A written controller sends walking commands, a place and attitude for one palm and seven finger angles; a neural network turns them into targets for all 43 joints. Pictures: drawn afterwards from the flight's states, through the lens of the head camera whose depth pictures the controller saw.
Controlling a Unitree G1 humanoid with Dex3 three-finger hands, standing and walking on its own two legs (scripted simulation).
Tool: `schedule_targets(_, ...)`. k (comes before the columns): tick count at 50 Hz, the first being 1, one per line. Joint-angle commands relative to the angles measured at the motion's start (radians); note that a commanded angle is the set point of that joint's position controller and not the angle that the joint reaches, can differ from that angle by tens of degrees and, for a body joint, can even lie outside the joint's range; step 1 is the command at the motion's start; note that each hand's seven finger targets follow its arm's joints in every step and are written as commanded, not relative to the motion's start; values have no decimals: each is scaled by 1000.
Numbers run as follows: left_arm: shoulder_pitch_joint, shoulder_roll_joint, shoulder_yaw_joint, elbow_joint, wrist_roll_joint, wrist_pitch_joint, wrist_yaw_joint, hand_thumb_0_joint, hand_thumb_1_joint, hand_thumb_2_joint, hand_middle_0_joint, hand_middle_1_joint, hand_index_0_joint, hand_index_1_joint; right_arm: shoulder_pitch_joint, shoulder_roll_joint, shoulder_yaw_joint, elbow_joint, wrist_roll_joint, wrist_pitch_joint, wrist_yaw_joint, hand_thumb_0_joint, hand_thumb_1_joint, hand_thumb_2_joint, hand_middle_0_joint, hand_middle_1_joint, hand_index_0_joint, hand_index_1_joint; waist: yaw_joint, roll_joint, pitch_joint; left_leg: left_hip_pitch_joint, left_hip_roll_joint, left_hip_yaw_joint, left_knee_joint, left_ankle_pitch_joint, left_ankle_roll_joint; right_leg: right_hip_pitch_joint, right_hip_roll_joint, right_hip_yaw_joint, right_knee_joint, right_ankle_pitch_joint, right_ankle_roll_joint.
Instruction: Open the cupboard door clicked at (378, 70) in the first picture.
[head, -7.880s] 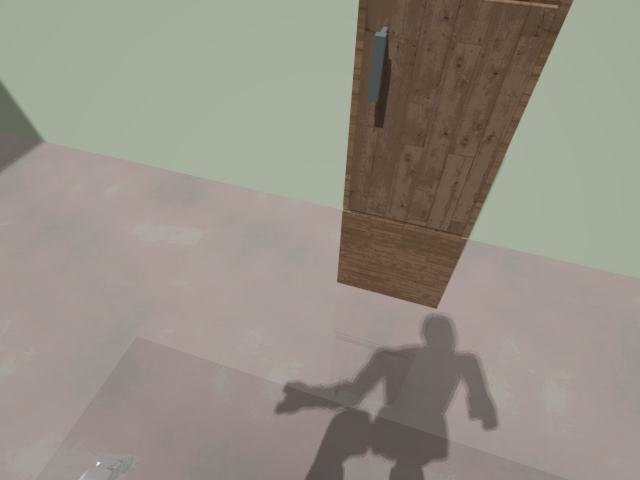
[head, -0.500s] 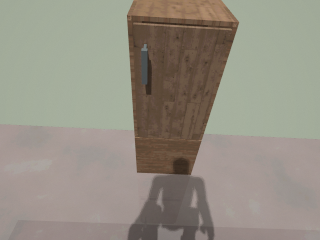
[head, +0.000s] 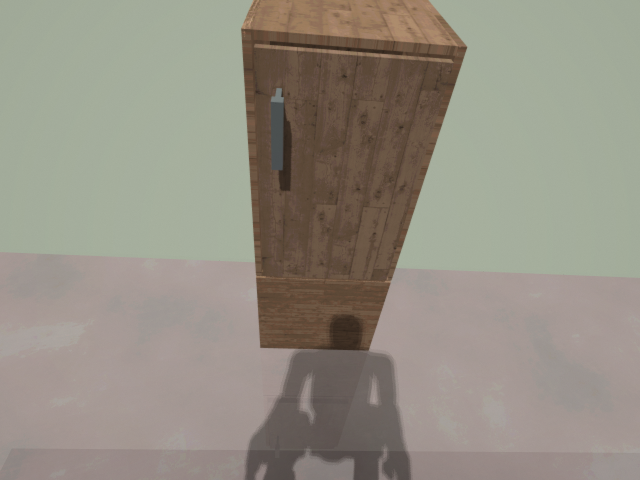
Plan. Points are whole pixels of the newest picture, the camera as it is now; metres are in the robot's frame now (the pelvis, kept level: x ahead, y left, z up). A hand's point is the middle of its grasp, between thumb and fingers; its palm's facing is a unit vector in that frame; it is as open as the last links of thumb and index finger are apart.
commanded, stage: shuffle to correct the standing spot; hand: left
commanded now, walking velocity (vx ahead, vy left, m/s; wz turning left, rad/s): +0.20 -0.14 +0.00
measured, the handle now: (278, 129) +0.68 +0.12 +0.11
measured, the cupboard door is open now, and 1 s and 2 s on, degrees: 0 0 0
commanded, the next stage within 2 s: come to a stop and stand still in 0.44 s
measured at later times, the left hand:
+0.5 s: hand out of the picture +0.16 +0.09 -0.17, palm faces +0.08 -0.98 -0.20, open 7.1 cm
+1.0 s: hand out of the picture +0.17 +0.06 -0.18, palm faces +0.11 -0.97 -0.21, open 7.4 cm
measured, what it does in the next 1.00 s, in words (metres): walks ahead: right foot, then left foot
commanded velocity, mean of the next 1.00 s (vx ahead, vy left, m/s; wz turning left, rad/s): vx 0.00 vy -0.03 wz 0.02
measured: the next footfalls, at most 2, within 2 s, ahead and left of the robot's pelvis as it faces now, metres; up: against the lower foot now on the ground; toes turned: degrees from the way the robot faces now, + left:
right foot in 0.26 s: +0.17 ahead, -0.20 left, +0.00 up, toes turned -8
left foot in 0.58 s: +0.21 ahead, +0.01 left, +0.00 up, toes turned +12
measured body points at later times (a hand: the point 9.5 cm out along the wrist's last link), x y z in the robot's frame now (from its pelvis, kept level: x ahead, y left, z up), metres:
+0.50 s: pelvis +0.11 -0.09 +0.00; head +0.12 -0.08 +0.45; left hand +0.16 +0.15 -0.15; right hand +0.11 -0.33 -0.15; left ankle +0.12 +0.01 -0.70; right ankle +0.13 -0.19 -0.74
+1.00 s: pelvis +0.17 -0.11 -0.01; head +0.21 -0.11 +0.44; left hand +0.17 +0.11 -0.16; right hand +0.25 -0.35 -0.16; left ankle +0.13 -0.01 -0.70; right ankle +0.21 -0.24 -0.74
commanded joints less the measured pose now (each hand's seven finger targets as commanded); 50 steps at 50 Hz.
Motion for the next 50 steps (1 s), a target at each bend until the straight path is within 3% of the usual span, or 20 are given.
schedule_targets(1,-15,7,2,-71,-13,-20,-12,0,900,900,-200,-300,-200,-300,65,-162,-36,-25,-2,-31,-8,0,-900,-900,200,300,200,300,3,129,201,-49,262,-250,-358,-94,126,-132,-53,8,-61,73,23)
schedule_targets(8,-178,21,4,-133,-27,-35,-11,0,900,900,-200,-300,-200,-300,113,-189,-57,-4,-16,-12,6,0,-900,-900,200,300,200,300,-53,189,185,-12,273,-190,-304,13,128,29,-33,-74,-407,2,27)
schedule_targets(11,-72,57,18,-100,-30,-48,-5,0,900,900,-200,-300,-200,-300,75,-209,-65,-11,-14,2,13,0,-900,-900,200,300,200,300,2,117,84,-88,234,-151,-148,-15,82,325,13,-109,-571,34,13)
schedule_targets(12,49,99,27,-56,-27,-57,4,0,900,900,-200,-300,-200,-300,70,-190,-60,-7,-9,4,19,0,-900,-900,200,300,200,300,56,29,20,-171,165,-88,18,-39,43,523,-1,-73,-610,26,-8)
schedule_targets(13,163,193,42,-24,-23,-71,19,0,900,900,-200,-300,-200,-300,106,-121,-40,-17,3,6,26,0,-900,-900,200,300,200,300,91,-221,-86,-359,39,19,322,-243,-2,746,-227,176,-690,-79,-78)
schedule_targets(14,207,249,45,-18,-34,-71,32,0,900,900,-200,-300,-200,-300,59,-108,-26,-56,5,16,24,0,-900,-900,200,300,200,300,100,-269,-110,-472,-9,-44,585,-410,-3,734,-346,380,-792,-136,-139)
schedule_targets(15,166,219,43,-24,-36,-69,39,0,900,900,-200,-300,-200,-300,-4,-118,-33,-74,1,16,28,0,-900,-900,200,300,200,300,95,-142,-14,-527,31,-113,716,-309,12,635,-334,342,-820,-144,-169)
schedule_targets(17,4,146,24,-50,-35,-76,48,0,900,900,-200,-300,-200,-300,0,-115,-40,-62,-4,31,40,0,-900,-900,200,300,200,300,14,-122,53,-457,88,-106,762,-170,7,418,-274,244,-865,-275,-146)
schedule_targets(20,-70,60,1,-63,-24,-88,58,0,900,900,-200,-300,-200,-300,28,-90,-37,-60,-11,49,45,0,-900,-900,200,300,200,300,-45,-69,105,-322,101,-90,599,-81,-18,258,-209,23,-863,-55,-135)
schedule_targets(24,-45,100,0,-52,-20,-80,54,0,900,900,-200,-300,-200,-300,-1,-71,-28,-88,-10,44,49,0,-900,-900,200,300,200,300,-32,-34,103,-173,73,-34,298,-82,-20,217,-205,30,-840,-72,-176)
schedule_targets(27,-36,107,-5,-46,-30,-61,40,0,900,900,-200,-300,-200,-300,77,-100,-23,-64,-11,27,42,0,-900,-900,200,300,200,300,-64,27,79,70,24,9,43,14,-26,132,-126,-7,-692,-190,-131)
schedule_targets(28,-32,73,-14,-57,-35,-54,32,0,900,900,-200,-300,-200,-300,116,-157,-33,-56,-12,22,34,0,-900,-900,200,300,200,300,-76,171,88,138,112,-127,-56,-52,-3,52,-60,-44,-551,-207,-87)
schedule_targets(29,-28,14,-22,-79,-41,-51,25,0,900,900,-200,-300,-200,-300,151,-243,-50,-56,-16,15,23,0,-900,-900,200,300,200,300,-82,390,102,166,339,-452,-234,-70,89,-76,29,-128,-329,-236,-22)
schedule_targets(30,-77,50,-18,-105,-31,-48,22,0,900,900,-200,-300,-200,-300,129,-279,-56,-69,-9,22,12,0,-900,-900,200,300,200,300,-81,326,131,113,437,-549,-294,43,188,-97,15,-65,-152,-317,-11)
schedule_targets(33,-16,26,-24,-46,-31,-41,33,0,900,900,-200,-300,-200,-300,-78,-174,-10,-93,-3,4,-6,0,-900,-900,200,300,200,300,10,234,110,-12,299,-238,-200,598,138,102,-41,16,-153,-192,19)
schedule_targets(35,22,7,-35,-24,-39,-35,44,0,900,900,-200,-300,-200,-300,-133,-185,-10,-102,4,8,-5,0,-900,-900,200,300,200,300,23,189,56,29,246,-124,-133,749,117,221,-23,-30,-327,-123,32)
schedule_targets(39,72,48,-24,-17,-29,-29,56,0,900,900,-200,-300,-200,-300,-149,-212,-39,-104,14,34,0,0,-900,-900,200,300,200,300,35,97,37,32,192,-87,-26,566,57,326,-13,-58,-549,154,35)
schedule_targets(44,61,188,9,-35,-25,-40,67,0,900,900,-200,-300,-200,-300,-135,-126,-47,-116,22,77,12,0,-900,-900,200,300,200,300,19,-127,-7,-129,-22,-26,291,-156,-53,439,-275,176,-600,914,-146)
schedule_targets(47,31,167,16,-50,-17,-31,84,0,900,900,-200,-300,-200,-300,-202,-125,-47,-138,21,89,12,0,-900,-900,200,300,200,300,50,-148,8,-231,-21,-133,515,-309,-53,441,-311,193,-633,850,-227)
schedule_targets(50,-44,180,27,-85,-13,-24,81,0,900,900,-200,-300,-200,-300,-189,-128,-47,-139,22,89,23,0,-900,-900,200,300,200,300,27,-133,6,-194,-18,-139,420,-265,-62,407,-276,133,-635,673,-197)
